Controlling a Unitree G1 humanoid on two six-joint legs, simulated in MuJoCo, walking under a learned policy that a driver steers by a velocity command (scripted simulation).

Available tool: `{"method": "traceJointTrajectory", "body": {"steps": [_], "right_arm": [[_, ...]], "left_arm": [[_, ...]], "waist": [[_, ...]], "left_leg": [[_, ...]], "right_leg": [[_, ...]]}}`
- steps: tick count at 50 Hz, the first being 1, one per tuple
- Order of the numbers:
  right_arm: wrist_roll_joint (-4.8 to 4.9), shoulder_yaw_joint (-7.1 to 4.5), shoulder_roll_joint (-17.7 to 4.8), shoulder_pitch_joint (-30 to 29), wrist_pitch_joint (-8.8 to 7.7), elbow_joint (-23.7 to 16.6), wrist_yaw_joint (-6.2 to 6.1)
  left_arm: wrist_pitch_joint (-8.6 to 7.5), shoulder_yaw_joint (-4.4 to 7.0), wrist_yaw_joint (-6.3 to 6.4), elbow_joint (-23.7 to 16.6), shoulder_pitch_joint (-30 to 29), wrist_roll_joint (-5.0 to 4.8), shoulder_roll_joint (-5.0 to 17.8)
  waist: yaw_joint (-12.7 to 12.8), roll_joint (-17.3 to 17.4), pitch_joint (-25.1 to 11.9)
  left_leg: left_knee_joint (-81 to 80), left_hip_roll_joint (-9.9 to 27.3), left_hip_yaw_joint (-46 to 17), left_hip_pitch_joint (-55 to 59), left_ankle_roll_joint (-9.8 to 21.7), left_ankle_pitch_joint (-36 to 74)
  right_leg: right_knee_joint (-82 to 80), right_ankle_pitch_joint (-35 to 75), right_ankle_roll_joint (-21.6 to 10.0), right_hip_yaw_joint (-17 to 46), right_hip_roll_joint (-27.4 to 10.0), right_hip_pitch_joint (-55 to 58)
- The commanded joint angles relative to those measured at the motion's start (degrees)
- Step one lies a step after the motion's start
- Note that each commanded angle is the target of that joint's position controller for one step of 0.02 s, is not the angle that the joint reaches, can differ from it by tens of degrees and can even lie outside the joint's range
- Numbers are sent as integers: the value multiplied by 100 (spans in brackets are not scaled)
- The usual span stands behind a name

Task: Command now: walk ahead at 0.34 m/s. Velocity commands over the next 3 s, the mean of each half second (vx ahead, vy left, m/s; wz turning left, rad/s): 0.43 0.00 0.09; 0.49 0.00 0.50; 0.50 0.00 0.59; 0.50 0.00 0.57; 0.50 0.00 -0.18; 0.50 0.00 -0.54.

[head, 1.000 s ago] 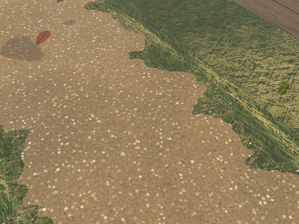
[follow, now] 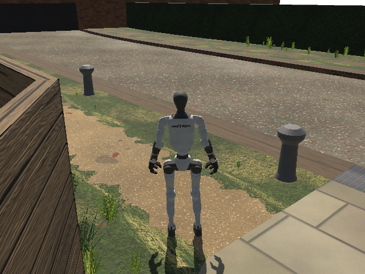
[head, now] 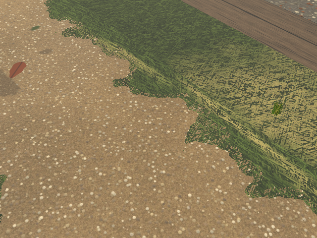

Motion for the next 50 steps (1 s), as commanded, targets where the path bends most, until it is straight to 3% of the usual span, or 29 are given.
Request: {"method": "traceJointTrajectory", "body": {"steps": [1, 2, 3, 5, 8, 10, 13, 15, 17, 19, 20, 21, 22, 23, 24, 25, 26, 28, 31, 33, 37, 42, 44, 45, 46, 47, 48, 49, 50], "right_arm": [[-96, -206, -972, 913, -148, -46, 36], [-62, -158, -783, 739, -145, -126, 18], [-31, -153, -811, 637, -123, -153, 17], [-66, -41, -527, 726, -56, -118, 17], [-65, -23, -568, 925, 40, -56, -50], [-68, -37, -705, 960, 76, -60, -109], [-32, -64, -844, 1144, 78, 11, -145], [28, -86, -854, 1202, 88, 73, -145], [54, -133, -938, 1120, 126, 81, -155], [35, -195, -1096, 940, 177, 32, -162], [-13, -169, -1040, 840, 202, -29, -160], [-153, -63, -734, 853, 191, -226, -162], [1, 147, 137, 1779, 102, -239, -132], [190, -46, -624, 1319, 32, -199, -115], [290, -147, -870, 690, 19, -406, -121], [231, -144, -778, 433, 18, -442, -163], [136, -173, -677, 367, 49, -439, -183], [151, -181, -413, 619, 210, -385, -165], [101, -197, -342, 287, 382, -625, -175], [66, -196, -375, -21, 377, -793, -149], [50, -110, -296, -809, 272, -1068, 44], [63, -55, -317, -1654, 264, -1583, 247], [62, -127, -479, -1565, 284, -1715, 291], [61, -205, -625, -1277, 307, -1705, 292], [79, -339, -844, -600, 323, -1574, 276], [95, -553, -1210, 418, 351, -1313, 193], [110, -727, -1830, 936, 411, -1197, 57], [69, -684, -2029, 664, 308, -1459, 102], [18, -518, -1458, 666, 225, -1484, 161]], "left_arm": [[-393, 151, -6, -905, -1155, -133, 659], [-442, 140, -63, -736, -929, -111, 598], [-479, 151, -95, -695, -948, -58, 571], [-488, 160, -181, -699, -1140, 18, 498], [-458, 74, -273, -790, -1461, 33, 219], [-471, -1, -315, -926, -1889, 14, 87], [-492, -25, -386, -1069, -2348, -29, 154], [-518, -13, -421, -1160, -2529, -43, 264], [-566, 46, -440, -1189, -2437, -30, 449], [-579, 202, -369, -990, -1592, -4, 773], [-557, 337, -292, -688, -552, -19, 1023], [-509, 448, -189, -473, 584, 77, 1464], [-500, 419, -261, -364, 659, 173, 1620], [-506, 281, -254, -390, 414, 133, 1008], [-520, 204, -226, -371, -30, 74, 758], [-549, 171, -230, -346, -389, 79, 656], [-589, 156, -253, -302, -627, 142, 528], [-668, 142, -270, -187, -868, 210, 361], [-757, 198, -245, 3, -907, 176, 516], [-750, 232, -192, 98, -806, 197, 643], [-671, 269, -108, 183, -601, 179, 888], [-445, 341, -82, 364, -52, 43, 1155], [-347, 377, -67, 346, -105, 4, 1298], [-298, 401, -48, 315, -166, -13, 1388], [-240, 407, -30, 282, -250, -27, 1428], [-227, 350, -7, 239, -279, -16, 1316], [-290, 171, -19, 40, -9, 187, 746], [-526, 5, -102, -221, 132, 169, 393], [-706, 143, -182, -334, -611, -53, 982]], "waist": [[-412, 1083, 801], [-313, 872, 732], [-276, 737, 713], [-294, 763, 598], [-355, 724, 525], [-444, 697, 628], [-528, 793, 831], [-469, 796, 946], [-230, 794, 830], [316, 941, 149], [819, 913, -521], [1144, 197, -1522], [562, -1474, -2493], [735, -1007, -1828], [639, -724, -814], [447, -255, -372], [262, -187, -156], [-31, -385, -54], [-124, -234, 320], [-76, -125, 451], [203, 68, 568], [497, 103, 734], [321, -81, 511], [116, -227, 242], [-290, -260, -148], [-809, -98, -671], [-707, 1067, -1150], [-277, 1678, -2027], [-657, 851, -1816]], "left_leg": [[-2350, 2244, -3849, 1835, 1343, -1024], [-2319, 1950, -3231, 1928, 1140, -790], [-2376, 1817, -2821, 1995, 977, -391], [-2473, 1485, -1985, 1895, 749, 899], [-2504, 1205, -1179, 1719, 711, 2251], [-2627, 1083, -866, 1330, 673, 2287], [-2804, 1186, -753, 1043, 725, 2065], [-2707, 1373, -828, 1246, 709, 2303], [-2346, 1524, -915, 1581, 616, 3163], [-1270, 1424, -804, 1598, 463, 5158], [-142, 1144, -658, 1038, 290, 5231], [1714, 733, -523, -361, 118, 3170], [3550, -224, -749, -2087, -137, -1248], [4167, 68, -1196, -2571, -107, -1138], [4197, 321, -984, -2871, -72, -597], [4019, 574, -883, -2641, -67, -112], [3789, 732, -890, -2366, -72, 196], [3589, 911, -910, -1884, -74, 437], [3278, 1007, -913, -2238, -155, 711], [2782, 1007, -966, -2597, -219, 1269], [1342, 881, -506, -2515, -212, 2304], [433, 712, -88, -2820, 8, 1892], [314, 414, 200, -2404, 200, 1328], [338, 173, 380, -1921, 322, 1014], [204, -116, 520, -1036, 489, 923], [-115, -318, 389, 531, 724, 1220], [-275, 899, -1690, 2351, 1260, 1037], [-1391, 2012, -5036, 3518, 2319, 17], [-1772, 1935, -4726, 3461, 1965, -56]], "right_leg": [[2118, -402, -94, 229, -160, -3531], [2224, 137, -178, 145, -311, -3582], [2120, 576, -221, 64, -454, -3678], [1747, 1202, -179, -119, -590, -3361], [928, 1779, 8, -447, -485, -3041], [99, 2298, 80, -579, -376, -2605], [-655, 2751, 79, -675, -234, -2059], [-926, 2703, -44, -544, -232, -1994], [-1158, 2428, -202, -464, -157, -1741], [-1249, 2217, -425, -638, 127, -400], [-1222, 2335, -593, -559, 42, 1095], [-967, 2016, -923, 805, -1223, 3073], [-1953, 300, -1708, 3598, -2557, 4337], [-2540, -414, -1477, 3758, -2360, 3614], [-2643, -167, -1213, 2712, -2191, 2729], [-2791, 654, -1093, 1998, -1982, 1884], [-2941, 1244, -1012, 1431, -1763, 1265], [-3274, 1652, -979, 657, -1531, 662], [-3595, 2014, -1078, 34, -1568, 292], [-3662, 2231, -1096, -305, -1554, 417], [-3643, 2676, -962, -1042, -1413, 708], [-3212, 3218, -824, -1359, -1718, 1851], [-2614, 4757, -689, -1527, -1760, 2147], [-2042, 5781, -617, -1612, -1738, 2214], [-1054, 6426, -516, -1727, -1631, 2067], [344, 6009, -292, -1834, -1397, 1313], [2385, 2709, 26, -1848, -876, -678], [3891, -908, 212, -534, 247, -2410], [4062, -571, 72, 217, -87, -3044]]}}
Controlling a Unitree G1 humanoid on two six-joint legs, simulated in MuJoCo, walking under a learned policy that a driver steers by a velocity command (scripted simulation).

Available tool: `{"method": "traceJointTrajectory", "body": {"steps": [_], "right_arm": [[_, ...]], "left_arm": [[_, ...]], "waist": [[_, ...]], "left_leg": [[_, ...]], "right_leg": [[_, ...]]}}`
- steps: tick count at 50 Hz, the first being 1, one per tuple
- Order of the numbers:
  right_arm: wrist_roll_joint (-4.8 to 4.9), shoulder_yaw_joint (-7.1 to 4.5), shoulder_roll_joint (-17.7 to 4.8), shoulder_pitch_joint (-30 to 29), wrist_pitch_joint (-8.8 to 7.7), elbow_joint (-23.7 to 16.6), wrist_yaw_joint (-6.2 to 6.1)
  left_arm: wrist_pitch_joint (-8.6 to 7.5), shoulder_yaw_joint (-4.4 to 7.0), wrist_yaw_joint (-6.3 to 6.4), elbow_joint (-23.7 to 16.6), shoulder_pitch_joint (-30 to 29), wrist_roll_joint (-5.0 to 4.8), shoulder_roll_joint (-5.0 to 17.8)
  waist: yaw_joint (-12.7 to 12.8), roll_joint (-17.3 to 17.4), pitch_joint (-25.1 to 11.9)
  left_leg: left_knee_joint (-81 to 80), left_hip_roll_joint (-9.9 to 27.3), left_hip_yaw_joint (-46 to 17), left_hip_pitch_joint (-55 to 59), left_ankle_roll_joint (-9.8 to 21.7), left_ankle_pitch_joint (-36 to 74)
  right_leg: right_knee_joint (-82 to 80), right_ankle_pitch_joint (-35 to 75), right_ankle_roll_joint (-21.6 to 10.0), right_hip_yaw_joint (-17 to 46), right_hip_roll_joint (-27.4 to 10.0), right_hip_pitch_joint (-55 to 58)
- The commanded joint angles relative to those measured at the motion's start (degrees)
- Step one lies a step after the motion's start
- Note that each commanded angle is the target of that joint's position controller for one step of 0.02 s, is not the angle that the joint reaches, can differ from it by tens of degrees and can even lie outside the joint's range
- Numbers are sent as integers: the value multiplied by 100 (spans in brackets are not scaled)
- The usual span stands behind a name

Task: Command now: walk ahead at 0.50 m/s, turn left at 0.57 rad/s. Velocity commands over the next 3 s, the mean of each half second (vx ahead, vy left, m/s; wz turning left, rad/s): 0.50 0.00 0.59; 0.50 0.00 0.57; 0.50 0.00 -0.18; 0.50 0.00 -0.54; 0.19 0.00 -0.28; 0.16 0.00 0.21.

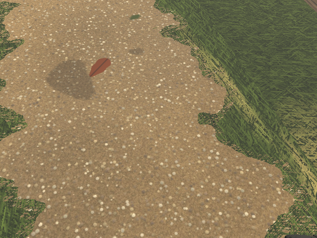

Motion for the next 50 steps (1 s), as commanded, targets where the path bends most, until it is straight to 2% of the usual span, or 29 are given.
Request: {"method": "traceJointTrajectory", "body": {"steps": [1, 2, 3, 4, 6, 8, 12, 16, 19, 20, 21, 22, 23, 24, 25, 26, 27, 28, 30, 32, 36, 39, 43, 45, 46, 47, 48, 49, 50], "right_arm": [[-69, -334, -1091, 1611, -150, -75, -30], [-52, -291, -943, 1201, -175, -125, -40], [-81, -226, -744, 883, -183, -212, -63], [-138, -190, -679, 734, -185, -304, -87], [-96, -208, -753, 761, -215, -317, -138], [-68, -250, -893, 926, -218, -270, -222], [-37, -271, -952, 1221, -154, -165, -323], [5, -290, -968, 1512, -112, -10, -334], [2, -294, -923, 1477, -50, 6, -378], [-6, -291, -899, 1413, -21, -11, -382], [-17, -241, -764, 1339, -5, -52, -376], [-75, -117, -456, 1301, -16, -151, -349], [28, -2, -79, 2025, -58, -290, -348], [105, -21, -455, 2209, -81, -263, -366], [112, -139, -904, 1719, -55, -228, -364], [40, -161, -970, 1284, -22, -302, -369], [-30, -170, -901, 1012, -18, -385, -352], [-29, -183, -810, 980, 1, -418, -320], [40, -141, -566, 1061, 61, -439, -271], [19, -98, -426, 890, 102, -554, -261], [2, -51, -355, 518, 70, -656, -191], [-1, 10, -229, -85, 6, -788, -73], [32, 13, -242, -592, -2, -1021, 76], [-3, -80, -428, -435, 20, -1061, 105], [-34, -155, -560, -119, 39, -1014, 97], [-35, -290, -768, 633, 55, -832, 63], [-16, -460, -1064, 1600, 98, -558, -40], [-6, -557, -1711, 1858, 98, -472, -144], [-26, -440, -1493, 1984, 9, -614, -110]], "left_arm": [[-487, 62, -116, -943, -644, -213, 753], [-515, 45, -65, -875, -625, -101, 660], [-474, 96, -31, -805, -554, 17, 729], [-394, 117, -48, -784, -441, 44, 742], [-267, 106, -50, -806, -385, 123, 607], [-202, 65, -28, -926, -709, 166, 477], [-235, -30, -70, -1166, -1571, 116, 301], [-321, -2, -158, -1355, -1985, 31, 452], [-404, 92, -204, -1346, -1789, 17, 668], [-435, 134, -199, -1281, -1520, 13, 723], [-466, 216, -169, -1141, -997, 43, 834], [-492, 299, -130, -1055, -224, 141, 1079], [-428, 428, -102, -921, 519, 232, 1574], [-388, 360, -156, -853, 555, 69, 1241], [-346, 241, -134, -953, 264, 28, 794], [-289, 183, -108, -1002, -14, 68, 635], [-257, 137, -97, -966, -220, 100, 514], [-264, 98, -76, -932, -314, 139, 423], [-304, 106, -65, -843, -327, 113, 418], [-348, 156, -63, -737, -269, 82, 571], [-310, 205, -46, -615, -243, 85, 776], [-243, 204, -22, -517, -84, 60, 879], [-106, 249, -21, -367, 222, -39, 1088], [-33, 299, 11, -370, 195, -91, 1262], [5, 320, 34, -360, 231, -120, 1344], [40, 309, 54, -356, 194, -140, 1351], [23, 225, 70, -376, 220, -84, 1171], [-75, -32, -12, -671, 647, 175, 415], [-274, -78, -94, -659, 580, 68, 543]], "waist": [[-768, 492, -1575], [-467, -51, -1134], [-258, -10, -916], [-110, 121, -852], [-33, 88, -801], [-88, 82, -637], [-411, 359, -430], [-560, 490, -365], [-402, 677, -399], [-256, 775, -464], [20, 758, -721], [376, 404, -1447], [205, -1221, -2332], [179, -1751, -2293], [307, -1064, -1487], [283, -629, -1008], [191, -478, -613], [54, -589, -492], [-43, -707, -429], [-53, -585, -339], [24, -429, -305], [262, -378, -141], [366, -389, 46], [135, -555, -156], [-92, -642, -406], [-565, -563, -810], [-1058, -310, -1282], [-656, 1216, -1828], [-738, 1074, -2905]], "left_leg": [[-2247, 1818, -3895, 4450, 1391, -664], [-2224, 1537, -3198, 3564, 1177, -18], [-2282, 1328, -2699, 2917, 1056, 633], [-2405, 1207, -2504, 2510, 1034, 967], [-2539, 1090, -2211, 2100, 1103, 1561], [-2616, 954, -1925, 1865, 1072, 1698], [-2541, 622, -1651, 1628, 717, 922], [-2232, 799, -2083, 1854, 579, 444], [-1737, 987, -2567, 2269, 478, 495], [-1522, 961, -2648, 2295, 418, 672], [-1021, 710, -2543, 2203, 270, 998], [300, 380, -2192, 1680, 58, 688], [2327, -461, -1402, -322, -418, -1341], [3364, -226, -1392, -1358, -504, -2413], [3736, 66, -1404, -1663, -542, -1911], [3707, 281, -1161, -1554, -558, -1470], [3435, 444, -1119, -1410, -560, -1166], [3219, 613, -1122, -1171, -539, -959], [2959, 735, -980, -941, -541, -817], [2633, 799, -926, -1116, -592, -615], [1611, 814, -785, -1244, -647, 408], [626, 709, -438, -995, -580, 1102], [-93, 557, -104, -884, -376, 816], [-241, 245, 171, -378, -152, 238], [-286, 26, 283, 174, -9, -55], [-609, -199, 329, 1241, 190, 116], [-812, -136, -29, 2899, 407, 445], [-866, 1462, -2736, 5098, 1212, 142], [-1828, 2261, -4980, 5507, 1796, -463]], "right_leg": [[2257, 201, -286, 1149, 184, -3964], [1709, 622, -298, 1141, -81, -3651], [1239, 874, -264, 1150, -248, -3243], [1072, 1040, -219, 1172, -314, -2909], [661, 1247, -19, 1063, -268, -2726], [4, 1731, 169, 984, -169, -2830], [-1805, 3117, 264, 943, 165, -2527], [-2553, 3338, 157, 1059, 349, -2211], [-2801, 2688, -40, 1150, 374, -1951], [-2899, 2476, -139, 1068, 411, -1613], [-3120, 2502, -289, 970, 417, -848], [-2975, 2325, -617, 1565, -280, 535], [-3276, 1211, -1512, 3952, -1628, 2702], [-3820, -158, -1711, 5353, -2034, 2876], [-3962, -466, -1463, 4603, -1823, 2195], [-3981, 142, -1259, 3732, -1594, 1477], [-4115, 851, -1199, 3105, -1350, 812], [-4237, 1317, -1129, 2642, -1174, 432], [-4492, 1803, -1147, 2020, -1021, 121], [-4663, 2306, -1258, 1620, -1082, 81], [-4731, 3114, -1215, 780, -1017, 334], [-4699, 3295, -1055, 222, -909, 454], [-4487, 3854, -934, -91, -1123, 1043], [-3884, 5600, -823, -312, -1164, 1305], [-3294, 6532, -790, -382, -1165, 1328], [-2329, 6879, -694, -498, -1068, 1073], [-999, 6070, -513, -558, -884, 68], [1208, 1316, -178, -515, -79, -2506], [2236, -616, -156, 802, 461, -3216]]}}
Over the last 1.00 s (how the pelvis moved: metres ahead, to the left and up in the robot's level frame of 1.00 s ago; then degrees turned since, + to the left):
0.50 0.05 -0.02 21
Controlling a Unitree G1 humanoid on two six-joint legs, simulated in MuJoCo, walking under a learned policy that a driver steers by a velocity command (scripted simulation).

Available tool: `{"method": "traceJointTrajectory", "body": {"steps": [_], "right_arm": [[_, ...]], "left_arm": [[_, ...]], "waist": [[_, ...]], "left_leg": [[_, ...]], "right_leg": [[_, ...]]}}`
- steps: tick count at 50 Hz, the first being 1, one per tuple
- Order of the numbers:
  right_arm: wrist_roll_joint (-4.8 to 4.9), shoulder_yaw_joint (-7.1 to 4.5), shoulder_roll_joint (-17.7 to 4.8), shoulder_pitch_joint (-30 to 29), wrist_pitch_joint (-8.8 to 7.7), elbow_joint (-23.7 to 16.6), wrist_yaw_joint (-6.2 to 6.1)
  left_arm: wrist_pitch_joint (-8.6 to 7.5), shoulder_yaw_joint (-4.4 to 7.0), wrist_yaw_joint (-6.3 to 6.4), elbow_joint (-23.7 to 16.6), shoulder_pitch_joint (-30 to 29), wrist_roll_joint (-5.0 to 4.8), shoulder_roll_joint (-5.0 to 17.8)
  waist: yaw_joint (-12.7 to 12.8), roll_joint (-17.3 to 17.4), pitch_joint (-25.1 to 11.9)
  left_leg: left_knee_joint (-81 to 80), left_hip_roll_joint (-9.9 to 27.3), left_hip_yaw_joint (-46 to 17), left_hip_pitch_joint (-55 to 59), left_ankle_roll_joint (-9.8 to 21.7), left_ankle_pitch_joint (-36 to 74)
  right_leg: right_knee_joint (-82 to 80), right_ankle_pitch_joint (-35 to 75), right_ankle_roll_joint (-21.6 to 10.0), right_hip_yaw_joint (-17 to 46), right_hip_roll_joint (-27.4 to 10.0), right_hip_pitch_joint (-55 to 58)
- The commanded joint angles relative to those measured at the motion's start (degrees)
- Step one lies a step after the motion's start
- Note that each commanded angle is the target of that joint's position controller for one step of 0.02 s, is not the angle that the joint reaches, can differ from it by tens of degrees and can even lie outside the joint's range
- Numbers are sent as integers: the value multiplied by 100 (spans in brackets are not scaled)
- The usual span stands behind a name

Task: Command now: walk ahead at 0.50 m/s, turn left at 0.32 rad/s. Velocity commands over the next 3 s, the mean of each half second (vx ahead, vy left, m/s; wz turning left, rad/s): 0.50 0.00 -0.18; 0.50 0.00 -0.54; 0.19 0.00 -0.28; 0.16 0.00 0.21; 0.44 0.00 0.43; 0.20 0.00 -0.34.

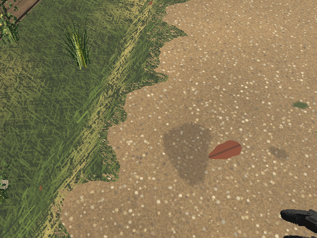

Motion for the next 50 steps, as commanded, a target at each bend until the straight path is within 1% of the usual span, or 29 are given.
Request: {"method": "traceJointTrajectory", "body": {"steps": [1, 2, 3, 4, 7, 9, 11, 15, 18, 21, 23, 24, 25, 26, 27, 28, 29, 30, 31, 32, 35, 38, 41, 44, 46, 47, 48, 49, 50], "right_arm": [[-89, -347, -1079, 1997, -120, 101, -49], [-78, -298, -962, 1663, -161, 134, -44], [-77, -235, -767, 1286, -190, 158, -47], [-120, -170, -584, 1044, -232, 151, -49], [-163, -168, -573, 884, -392, 312, -70], [-214, -191, -624, 957, -460, 468, -114], [-246, -184, -599, 1051, -471, 593, -168], [-208, -199, -701, 1096, -467, 760, -227], [-147, -239, -763, 1349, -397, 979, -254], [-67, -294, -871, 1403, -253, 1105, -302], [-53, -343, -1050, 1254, -156, 1075, -373], [-53, -351, -1105, 1188, -100, 1055, -411], [-39, -315, -1059, 1121, -70, 1030, -446], [-171, -191, -782, 1324, -131, 916, -463], [-235, 22, -125, 1806, -310, 688, -347], [-54, -56, -650, 1272, -537, 675, -227], [129, -75, -780, 779, -642, 502, -172], [53, -44, -690, 607, -693, 452, -199], [-114, -93, -761, 538, -676, 472, -245], [-159, -117, -765, 637, -616, 477, -244], [-214, -83, -582, 794, -443, 489, -259], [-233, 16, -370, 220, -402, 347, -269], [-161, 58, -302, -371, -457, 247, -209], [-83, -3, -475, -621, -527, 164, -141], [-65, -79, -632, -499, -580, 182, -111], [-57, -122, -692, -279, -608, 233, -113], [-76, -191, -779, 171, -635, 353, -138], [-173, -277, -993, 837, -666, 429, -180], [-333, -392, -1497, 1464, -639, 468, -228]], "left_arm": [[-361, 86, -136, -714, -355, -229, 870], [-390, 39, -139, -805, -592, -269, 771], [-368, 34, -102, -718, -629, -168, 695], [-292, 62, -94, -638, -483, -114, 707], [-46, 37, -88, -438, -98, -102, 452], [25, 28, -52, -506, -380, -95, 364], [14, 32, -56, -584, -663, -87, 313], [-60, -30, -174, -744, -1201, -65, 133], [-72, -73, -279, -958, -1601, -57, 70], [-76, -60, -401, -1195, -1770, -44, 125], [-46, 31, -434, -1244, -1448, -41, 307], [-22, 137, -420, -1160, -918, -43, 497], [-10, 307, -358, -968, -34, -56, 792], [48, 474, -229, -866, 755, -80, 1333], [10, 499, -223, -1010, 502, -128, 1605], [-20, 362, -241, -1076, 609, -96, 1132], [-52, 297, -220, -1071, 470, -52, 864], [-77, 266, -217, -1114, 121, -53, 791], [-86, 211, -195, -1188, -205, -45, 586], [-81, 175, -165, -1295, -376, 22, 533], [-88, 208, -87, -1337, -438, 1, 643], [-49, 262, 16, -1282, -305, -53, 812], [29, 272, 67, -1204, -57, -82, 829], [92, 275, 82, -1113, 191, -118, 802], [115, 282, 96, -1117, 168, -100, 785], [127, 286, 95, -1140, 90, -87, 771], [131, 251, 87, -1179, 6, -72, 655], [107, 146, 61, -1257, -24, -29, 367], [74, 35, 74, -1412, 471, -40, 0]], "waist": [[-1080, 530, -2160], [-895, 411, -1443], [-666, 130, -1053], [-460, 233, -855], [-199, 321, -701], [-265, 263, -423], [-369, 245, -266], [-592, 229, -62], [-776, 154, 127], [-746, 229, 123], [-486, 453, -243], [-181, 510, -598], [312, 358, -1074], [530, -499, -1700], [-91, -1786, -2356], [370, -984, -2613], [390, -677, -1839], [113, -54, -1188], [-80, 11, -931], [-255, -148, -793], [-431, -221, -623], [-260, -311, -457], [22, -493, -465], [95, -573, -477], [-30, -701, -488], [-174, -791, -512], [-432, -791, -678], [-760, -553, -1263], [-719, 622, -2087]], "left_leg": [[-1816, 2101, -4025, 5008, 1492, -445], [-1835, 1897, -3127, 4100, 1269, 71], [-1902, 1655, -2472, 3313, 1070, 563], [-2076, 1472, -2013, 2726, 973, 954], [-2610, 1363, -1324, 1992, 967, 1203], [-2825, 1333, -905, 1921, 892, 1223], [-2902, 1257, -522, 2080, 753, 1183], [-3037, 1250, 58, 2327, 522, 1078], [-2904, 1470, 246, 2927, 472, 1273], [-2431, 1687, 363, 3588, 357, 2187], [-1653, 1673, 546, 3747, 190, 4172], [-861, 1585, 655, 3668, 78, 4973], [383, 1335, 828, 3137, -127, 4879], [2235, 1008, 859, 1714, -391, 2744], [4321, -385, 54, -737, -790, -2338], [4609, -99, -1052, -1359, -594, -2351], [4399, 146, -963, -1633, -462, -1937], [3794, 406, -885, -1527, -423, -1531], [3259, 587, -853, -1195, -459, -1315], [3084, 656, -861, -826, -509, -1183], [2330, 668, -682, -573, -776, -968], [1047, 502, -545, -402, -975, 142], [-124, 190, -482, 77, -1014, 1168], [-674, 83, -665, 217, -922, 1110], [-865, 85, -761, 388, -761, 714], [-959, 85, -727, 664, -648, 527], [-1190, 94, -639, 1307, -491, 547], [-1099, 638, -1067, 2499, -187, 398], [-1163, 1950, -2894, 4449, 532, 292]], "right_leg": [[3349, -166, -184, 1299, 269, -4093], [2978, 278, -246, 1210, 22, -4081], [2557, 640, -223, 1185, -213, -3839], [2278, 914, -185, 1238, -359, -3456], [1988, 1421, -11, 1235, -397, -3004], [1583, 1905, 87, 1360, -351, -3345], [970, 2543, 126, 1486, -247, -3613], [-371, 3604, 46, 1206, -53, -3476], [-908, 3483, -111, 1062, 6, -3698], [-1155, 2690, -353, 824, 130, -3839], [-1134, 2053, -582, 454, 481, -3180], [-1135, 1862, -726, 300, 727, -2448], [-1447, 2158, -946, 323, 960, -1115], [-1515, 2424, -1353, 1838, 33, 632], [-2344, 1357, -2599, 5249, -1283, 2443], [-2870, 860, -2417, 5519, -1289, 2654], [-2902, 1023, -2152, 4653, -1112, 2087], [-2935, 1645, -1973, 4008, -877, 1145], [-2986, 2286, -1877, 3554, -695, 479], [-3106, 2751, -1881, 3334, -557, -25], [-3310, 3515, -1920, 2843, -371, -743], [-3323, 3391, -1666, 2353, -14, -1167], [-3174, 2820, -1408, 2313, 158, -1270], [-2827, 2377, -1311, 2808, -31, -849], [-2502, 2273, -1211, 3188, -181, -543], [-2309, 2342, -1146, 3298, -193, -510], [-1926, 2528, -1012, 3237, -18, -596], [-855, 2413, -816, 2933, 276, -968], [1093, 978, -376, 2152, 1065, -2483]]}}
Over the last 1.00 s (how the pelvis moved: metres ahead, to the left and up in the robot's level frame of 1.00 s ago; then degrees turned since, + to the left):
0.53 0.11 0.00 35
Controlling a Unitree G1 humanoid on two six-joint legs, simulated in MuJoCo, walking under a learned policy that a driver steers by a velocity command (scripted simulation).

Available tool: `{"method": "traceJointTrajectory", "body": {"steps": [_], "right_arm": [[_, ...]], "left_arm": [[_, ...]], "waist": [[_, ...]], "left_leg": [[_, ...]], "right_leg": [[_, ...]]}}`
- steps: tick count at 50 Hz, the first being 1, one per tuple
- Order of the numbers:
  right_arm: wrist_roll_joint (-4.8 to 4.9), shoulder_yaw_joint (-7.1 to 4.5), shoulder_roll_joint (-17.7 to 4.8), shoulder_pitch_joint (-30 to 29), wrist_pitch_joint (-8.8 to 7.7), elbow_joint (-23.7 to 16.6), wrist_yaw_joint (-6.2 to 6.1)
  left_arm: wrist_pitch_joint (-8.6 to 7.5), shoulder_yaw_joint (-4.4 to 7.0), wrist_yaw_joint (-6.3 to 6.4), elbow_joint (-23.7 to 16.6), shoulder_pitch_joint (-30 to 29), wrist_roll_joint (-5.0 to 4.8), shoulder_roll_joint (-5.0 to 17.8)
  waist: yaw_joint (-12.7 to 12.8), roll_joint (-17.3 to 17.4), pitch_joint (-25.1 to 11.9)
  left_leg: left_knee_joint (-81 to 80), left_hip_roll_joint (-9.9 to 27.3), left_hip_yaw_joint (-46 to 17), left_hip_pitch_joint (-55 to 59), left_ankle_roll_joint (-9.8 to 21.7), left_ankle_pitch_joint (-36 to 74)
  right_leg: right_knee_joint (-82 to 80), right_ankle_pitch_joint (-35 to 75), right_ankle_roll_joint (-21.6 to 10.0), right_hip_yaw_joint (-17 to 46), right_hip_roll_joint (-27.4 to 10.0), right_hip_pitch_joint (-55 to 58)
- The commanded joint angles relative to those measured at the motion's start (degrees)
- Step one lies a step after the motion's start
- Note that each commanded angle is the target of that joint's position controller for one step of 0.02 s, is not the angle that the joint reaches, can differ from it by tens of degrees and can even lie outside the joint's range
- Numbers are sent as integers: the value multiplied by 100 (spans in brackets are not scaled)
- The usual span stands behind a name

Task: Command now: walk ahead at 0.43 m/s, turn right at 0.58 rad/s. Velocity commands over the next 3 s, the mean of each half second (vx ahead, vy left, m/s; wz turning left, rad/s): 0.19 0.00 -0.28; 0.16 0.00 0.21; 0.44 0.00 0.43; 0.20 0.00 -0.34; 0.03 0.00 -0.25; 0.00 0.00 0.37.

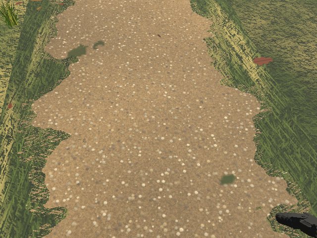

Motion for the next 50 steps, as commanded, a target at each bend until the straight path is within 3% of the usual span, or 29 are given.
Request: {"method": "traceJointTrajectory", "body": {"steps": [1, 2, 3, 4, 7, 11, 16, 18, 19, 20, 21, 22, 23, 24, 26, 28, 31, 33, 35, 36, 37, 39, 40, 41, 42, 45, 48, 49, 50], "right_arm": [[-74, -518, -1513, 1781, 5, 13, -39], [-13, -378, -991, 1432, 42, -133, -55], [-35, -295, -752, 1180, 99, -186, -73], [-52, -234, -615, 958, 137, -157, -56], [-69, -190, -554, 697, 145, 49, -14], [16, -264, -841, 493, 235, 275, -72], [123, -260, -971, 666, 370, 573, -71], [192, -236, -963, 587, 410, 646, -67], [208, -188, -840, 680, 411, 721, -64], [96, -106, -628, 905, 374, 782, -52], [-130, -8, -388, 1317, 321, 786, -16], [-104, 72, -196, 1451, 373, 847, -33], [-65, 56, -385, 1185, 449, 804, -56], [-52, 34, -477, 1045, 518, 811, -71], [-78, -18, -748, 1003, 635, 893, -97], [-42, -13, -728, 986, 650, 956, -103], [-2, 19, -619, 996, 636, 1091, -127], [52, 11, -670, 839, 660, 1112, -126], [97, -29, -774, 650, 701, 1035, -150], [103, -10, -684, 665, 728, 1023, -170], [113, 2, -600, 643, 761, 1008, -187], [137, -35, -571, 530, 790, 914, -184], [141, -71, -635, 314, 785, 795, -153], [195, -113, -661, 173, 768, 675, -122], [241, -151, -679, 215, 745, 639, -103], [183, -161, -573, 603, 707, 802, -44], [152, -208, -499, 1499, 721, 1212, 48], [137, -252, -528, 1929, 741, 1416, 55], [145, -314, -611, 2376, 741, 1605, 46]], "left_arm": [[-145, -78, 9, -701, 485, -46, 203], [-103, 68, 23, -592, 234, -58, 752], [-45, 116, 35, -658, -240, 2, 864], [1, 129, 47, -721, -453, 65, 799], [136, 52, 29, -704, -332, 32, 328], [175, -74, 3, -756, -590, 110, 77], [165, -62, -78, -871, -1186, 119, 207], [145, -34, -94, -862, -1158, 138, 213], [131, -4, -79, -837, -1102, 167, 277], [129, 51, -24, -879, -1058, 207, 541], [170, 69, 42, -1007, -1090, 296, 838], [206, -77, 39, -928, -1188, 294, 337], [205, -122, -17, -916, -1396, 240, 146], [201, -124, -57, -892, -1596, 221, 120], [173, -89, -123, -930, -1751, 185, 258], [126, -67, -138, -820, -1567, 202, 321], [96, -92, -90, -721, -1539, 201, 151], [111, -38, -44, -678, -1546, 210, 242], [168, 68, 38, -643, -1510, 193, 464], [198, 83, 78, -614, -1411, 201, 458], [227, 109, 106, -586, -1323, 180, 477], [235, 212, 154, -446, -860, 97, 698], [156, 239, 169, -375, -623, 138, 775], [35, 246, 175, -312, -553, 184, 807], [-73, 236, 174, -292, -718, 139, 767], [-181, 242, 125, -364, -1544, -34, 732], [-132, 271, 35, -339, -1841, -27, 773], [-107, 239, 23, -313, -1818, -5, 638], [-86, 168, 3, -296, -1752, 50, 372]], "waist": [[-646, 2035, -1925], [-720, 1196, -1245], [-745, 680, -777], [-636, 430, -480], [-326, 748, -252], [-287, 704, -595], [-507, 696, -601], [-387, 666, -515], [-339, 589, -502], [-396, 210, -672], [-688, -619, -1030], [-669, -1010, -1277], [-631, -840, -1058], [-672, -738, -875], [-596, -421, -383], [-557, -257, -354], [-534, -165, -553], [-466, -80, -521], [-423, -102, -507], [-408, -196, -659], [-365, -357, -638], [-158, -827, -393], [-5, -897, -172], [-9, -895, 40], [-164, -803, 151], [-573, -701, 62], [-996, -536, -204], [-1115, -328, -197], [-1213, 208, -112]], "left_leg": [[-780, 2742, -4246, 4587, 1598, -524], [-804, 2558, -3628, 3986, 1427, -334], [-710, 2283, -2609, 3287, 1249, 609], [-709, 1996, -1883, 2654, 1185, 1647], [-984, 1509, -801, 1680, 1156, 2767], [-1117, 1522, -241, 1635, 1302, 3250], [-958, 1513, -105, 1812, 1170, 2448], [-666, 1454, -144, 1750, 1006, 1848], [-457, 1287, -123, 1617, 793, 1347], [-119, 1005, 55, 1337, 436, 653], [462, 539, 402, 697, 53, -1180], [477, 508, 277, 741, -176, -2076], [251, 542, 224, 900, -255, -1802], [30, 522, 264, 1018, -255, -1365], [-232, 521, 289, 1115, -210, -872], [-245, 517, 288, 1274, -162, -641], [-316, 593, 210, 1399, -141, -183], [-287, 574, 156, 1260, -110, -51], [-50, 497, 132, 1053, -90, -63], [94, 421, 167, 1010, -89, -453], [351, 295, 269, 788, -89, -1050], [1398, 133, 536, 4, -17, -2319], [2303, 321, 307, -390, 66, -2808], [3009, 526, 36, -837, 147, -3136], [3189, 712, -122, -1030, 207, -3085], [2115, 841, 139, 75, 285, -2463], [953, 358, 898, 1815, 253, -1182], [786, 115, 1102, 2285, 266, -1198], [486, 7, 988, 2651, 383, -1571]], "right_leg": [[3450, -941, 231, -377, -26, -3387], [3989, -598, 344, -218, -352, -3653], [4077, -242, 430, -419, -491, -3538], [3904, -66, 495, -534, -601, -3347], [3007, 159, 558, -819, -735, -2662], [1496, 1080, 612, -1012, -769, -2047], [155, 1763, 460, -1212, -664, -1398], [-669, 2146, 269, -1336, -568, -931], [-1193, 2622, 123, -1293, -567, -497], [-1299, 4077, -59, -767, -1065, 165], [-905, 5722, -566, 134, -1991, 968], [-953, 5173, -1141, 430, -2276, 776], [-1056, 4239, -1043, 342, -1967, 412], [-1062, 3482, -743, 52, -1639, 134], [-981, 2820, -347, -347, -1201, -333], [-825, 3255, -235, -475, -1083, -303], [-608, 4093, -243, -620, -1063, 39], [-569, 4210, -222, -727, -1047, 252], [-579, 4294, -323, -729, -1165, 375], [-721, 3717, -401, -670, -1260, 451], [-953, 2727, -499, -492, -1412, 462], [-1773, 13, -921, 496, -2126, 405], [-2191, -867, -1144, 1085, -2533, 193], [-2466, -1146, -1281, 1458, -2842, 75], [-2584, -1158, -1217, 1377, -2904, 6], [-2729, -268, -630, -134, -2332, -660], [-2118, -108, -372, -1354, -1827, -1455], [-1582, -448, -270, -1631, -1676, -1792], [-556, -754, -88, -1983, -1447, -2182]]}}
Over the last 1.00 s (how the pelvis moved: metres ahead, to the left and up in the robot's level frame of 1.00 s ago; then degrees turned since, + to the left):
0.58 -0.10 0.01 -28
